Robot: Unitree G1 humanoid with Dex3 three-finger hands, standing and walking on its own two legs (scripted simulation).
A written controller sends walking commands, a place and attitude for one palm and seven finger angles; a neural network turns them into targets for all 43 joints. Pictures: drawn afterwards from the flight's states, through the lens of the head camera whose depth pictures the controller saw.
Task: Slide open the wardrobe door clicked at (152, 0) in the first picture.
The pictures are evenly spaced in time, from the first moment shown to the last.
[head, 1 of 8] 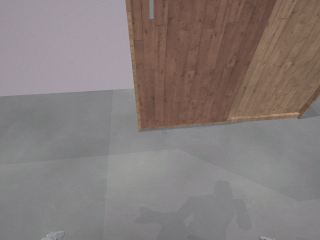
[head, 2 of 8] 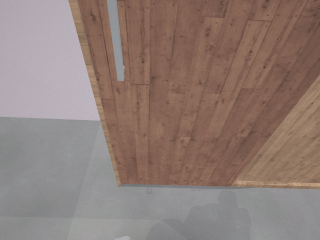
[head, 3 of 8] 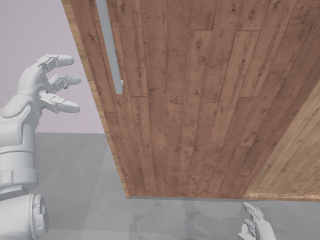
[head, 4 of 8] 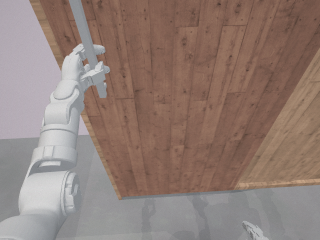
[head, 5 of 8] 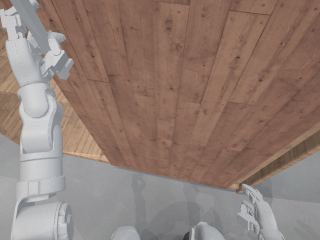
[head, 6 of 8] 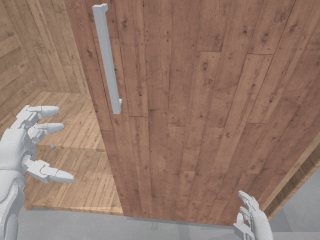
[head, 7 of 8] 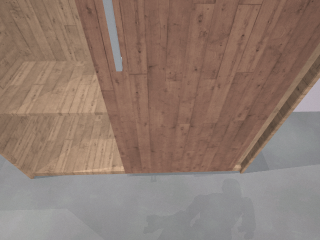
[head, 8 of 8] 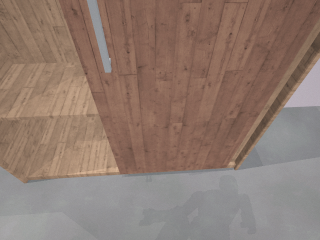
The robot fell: no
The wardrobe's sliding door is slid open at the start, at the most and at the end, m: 0.00 0.61 0.61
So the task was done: yes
